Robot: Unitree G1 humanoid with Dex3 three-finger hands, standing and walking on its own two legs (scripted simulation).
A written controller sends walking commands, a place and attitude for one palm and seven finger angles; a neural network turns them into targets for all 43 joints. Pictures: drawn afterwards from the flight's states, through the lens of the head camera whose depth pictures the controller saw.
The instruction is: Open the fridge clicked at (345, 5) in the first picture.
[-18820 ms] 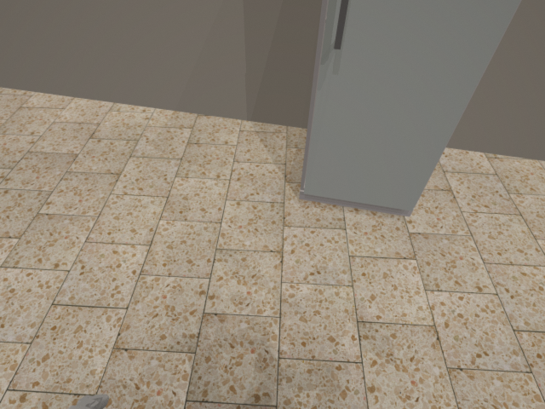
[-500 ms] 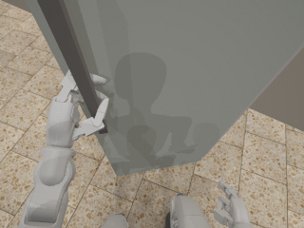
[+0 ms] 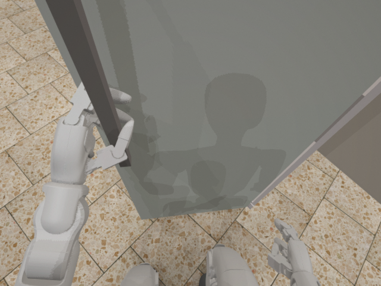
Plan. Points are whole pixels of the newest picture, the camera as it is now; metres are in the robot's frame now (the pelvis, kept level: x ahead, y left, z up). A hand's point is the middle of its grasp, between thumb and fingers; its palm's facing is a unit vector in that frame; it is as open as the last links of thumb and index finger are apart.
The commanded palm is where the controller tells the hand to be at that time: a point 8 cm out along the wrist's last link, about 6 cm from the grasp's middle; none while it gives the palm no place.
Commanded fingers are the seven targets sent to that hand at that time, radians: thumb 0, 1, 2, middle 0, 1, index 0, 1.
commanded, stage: walk backward, drawing the door open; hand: left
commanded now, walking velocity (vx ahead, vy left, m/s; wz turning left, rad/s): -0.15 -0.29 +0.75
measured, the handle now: (97, 70) +0.35 +0.14 +0.26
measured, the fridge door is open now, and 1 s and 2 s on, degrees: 58 81 80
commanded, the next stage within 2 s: stop walking and hold the door back in 0.58 s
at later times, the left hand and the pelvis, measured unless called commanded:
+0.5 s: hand (153, 224) +0.19 +0.07 +0.16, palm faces +0.40 -0.89 -0.21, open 6.6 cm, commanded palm +0.14 +0.11 +0.16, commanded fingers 0.00 0.90 0.90 -0.45 -1.40 -0.45 -1.40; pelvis -0.04 -0.18 -0.01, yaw +21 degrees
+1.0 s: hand (181, 256) +0.16 +0.03 +0.16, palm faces +0.71 -0.64 -0.29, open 5.7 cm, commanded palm +0.11 +0.07 +0.15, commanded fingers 0.00 0.90 0.90 -0.45 -1.40 -0.45 -1.40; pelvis -0.04 -0.33 +0.02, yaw +34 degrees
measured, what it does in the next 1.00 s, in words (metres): steps to the right, turning left: right foot, then left foot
